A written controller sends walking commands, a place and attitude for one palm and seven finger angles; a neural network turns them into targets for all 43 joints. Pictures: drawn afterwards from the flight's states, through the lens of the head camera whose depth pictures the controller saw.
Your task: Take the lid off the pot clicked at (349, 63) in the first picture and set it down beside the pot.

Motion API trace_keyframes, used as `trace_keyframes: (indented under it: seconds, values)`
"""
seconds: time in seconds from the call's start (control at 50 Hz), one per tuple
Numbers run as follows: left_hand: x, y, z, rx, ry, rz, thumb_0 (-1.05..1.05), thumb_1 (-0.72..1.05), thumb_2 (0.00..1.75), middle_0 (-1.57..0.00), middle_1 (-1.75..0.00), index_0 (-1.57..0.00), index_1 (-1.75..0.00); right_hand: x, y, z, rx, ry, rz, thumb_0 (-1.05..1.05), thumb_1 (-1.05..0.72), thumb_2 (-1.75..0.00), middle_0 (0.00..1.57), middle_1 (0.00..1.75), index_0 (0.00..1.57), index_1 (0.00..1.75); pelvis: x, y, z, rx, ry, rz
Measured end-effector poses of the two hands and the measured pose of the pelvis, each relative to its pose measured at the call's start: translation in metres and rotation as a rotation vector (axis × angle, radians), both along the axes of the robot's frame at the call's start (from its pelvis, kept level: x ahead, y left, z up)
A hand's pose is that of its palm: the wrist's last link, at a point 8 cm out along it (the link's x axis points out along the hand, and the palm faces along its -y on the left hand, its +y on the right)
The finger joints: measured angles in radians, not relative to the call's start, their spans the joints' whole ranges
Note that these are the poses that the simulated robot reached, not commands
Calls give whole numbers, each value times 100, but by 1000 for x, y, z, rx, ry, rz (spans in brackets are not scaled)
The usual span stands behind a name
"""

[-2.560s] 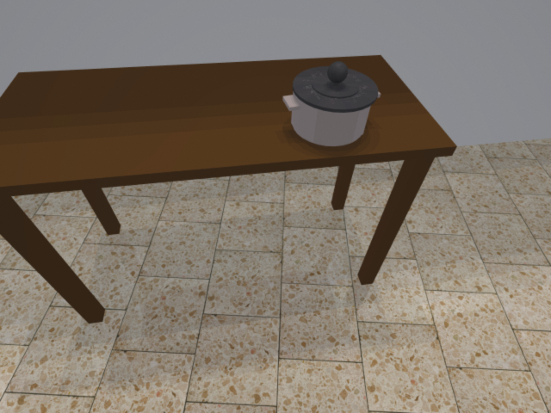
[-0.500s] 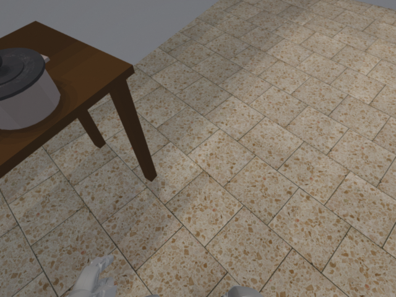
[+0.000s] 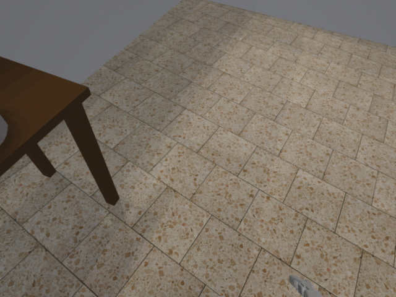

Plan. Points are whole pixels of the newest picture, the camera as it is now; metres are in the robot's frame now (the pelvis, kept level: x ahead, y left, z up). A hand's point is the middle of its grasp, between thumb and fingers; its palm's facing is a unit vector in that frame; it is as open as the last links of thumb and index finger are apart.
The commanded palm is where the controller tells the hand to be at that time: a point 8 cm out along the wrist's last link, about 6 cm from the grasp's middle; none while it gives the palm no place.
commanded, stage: walk to a spot facing it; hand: left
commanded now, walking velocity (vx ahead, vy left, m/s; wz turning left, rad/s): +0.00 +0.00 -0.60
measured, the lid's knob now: out of the picture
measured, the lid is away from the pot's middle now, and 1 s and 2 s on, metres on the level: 0.00 0.00 0.00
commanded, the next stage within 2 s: turn to face it in 1.04 s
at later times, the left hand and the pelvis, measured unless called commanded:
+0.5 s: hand (163, 262) +0.21 +0.10 -0.15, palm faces -0.31 -0.92 -0.25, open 7.4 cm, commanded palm none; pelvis +0.03 -0.06 -0.01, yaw -18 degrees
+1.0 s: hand (179, 258) +0.23 +0.06 -0.19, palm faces -0.37 -0.92 -0.13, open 7.4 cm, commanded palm none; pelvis +0.24 -0.12 -0.02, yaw -30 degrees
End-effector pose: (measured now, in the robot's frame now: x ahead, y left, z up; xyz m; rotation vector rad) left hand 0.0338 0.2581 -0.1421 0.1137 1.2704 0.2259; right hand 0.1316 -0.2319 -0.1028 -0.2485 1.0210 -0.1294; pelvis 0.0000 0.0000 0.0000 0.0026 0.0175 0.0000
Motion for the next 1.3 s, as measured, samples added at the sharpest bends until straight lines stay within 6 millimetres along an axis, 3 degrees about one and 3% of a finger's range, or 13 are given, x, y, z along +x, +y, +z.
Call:
trace_keyframes:
  seconds: [0.14, 0.26, 0.34, 0.44, 0.52, 0.58, 0.66, 0.86, 0.98, 1.02, 1.08, 1.2, 1.3]
  values:
    - [12, 11, 4, -19, 36, -87, 0, 91, 90, -20, -29, -19, -30, -44, 0, 10, -20, 56, -89, 0, -91, -90, 21, 30, 20, 30, 2, 7, 10, -18, -19, -94]
    - [42, -4, 9, -19, 54, -194, 0, 91, 90, -20, -29, -19, -30, -96, -12, 0, 7, 118, -218, 0, -91, -90, 21, 30, 20, 30, 5, 1, 11, -20, -23, -181]
    - [83, -31, 16, -15, 25, -302, 1, 91, 90, -20, -29, -19, -30, -143, -27, -12, 36, 190, -325, 0, -91, -90, 21, 30, 20, 30, 11, -13, 9, -11, -18, -243]
    - [152, -85, 24, 10, -81, -445, 1, 91, 90, -20, -29, -19, -30, -203, -51, -35, 78, 315, -450, 0, -91, -90, 21, 30, 20, 30, 24, -44, -2, 2, -8, -308]
    - [189, -121, 29, 26, -196, -478, 0, 91, 90, -20, -29, -19, -30, -221, -72, -45, 104, 418, -492, 1, -91, -90, 20, 30, 20, 30, 36, -69, -8, -8, -14, -324]
    - [192, -137, 34, 30, -178, -479, 0, 91, 90, -20, -29, -20, -30, -199, -89, -37, 106, 379, -514, 1, -91, -90, 20, 30, 20, 30, 51, -83, 1, 2, -16, -360]
    - [188, -154, 33, 19, -85, -509, 0, 91, 90, -20, -29, -20, -30, -146, -111, -26, 102, 249, -534, 1, -91, -90, 20, 30, 20, 30, 75, -99, 11, 12, -14, -405]
    - [180, -164, 9, -27, 143, -450, 0, 91, 90, -21, -30, -20, -30, 20, -141, -16, 104, 44, -474, 1, -91, -90, 20, 30, 20, 30, 159, -119, 7, -18, -21, -466]
    - [208, -153, -19, -38, 289, -423, 0, 91, 90, -21, -30, -20, -30, 118, -147, -21, 55, -62, -449, 1, -91, -90, 20, 30, 20, 30, 232, -122, -17, -41, -31, -505]
    - [232, -152, -24, -35, 302, -443, 0, 91, 90, -21, -29, -20, -30, 128, -144, -21, 48, -65, -474, 0, -91, -90, 20, 30, 20, 30, 248, -122, -18, -35, -48, -528]
    - [284, -160, -20, -36, 252, -487, 1, 91, 90, -20, -29, -20, -30, 123, -133, -18, 59, -12, -530, 0, -91, -90, 20, 30, 20, 30, 269, -125, -9, -28, -60, -558]
    - [392, -196, -3, -42, 94, -580, 0, 91, 90, -20, -29, -19, -30, 94, -131, -9, 42, 86, -685, -3, -96, -90, 21, 30, 20, 30, 304, -133, 7, -21, -53, -610]
    - [457, -236, 7, -51, -19, -632, 0, 91, 90, -20, -29, -19, -30, 68, -115, -11, 90, 222, -724, -2, -95, -90, 20, 30, 20, 30, 324, -147, 13, -23, -44, -582]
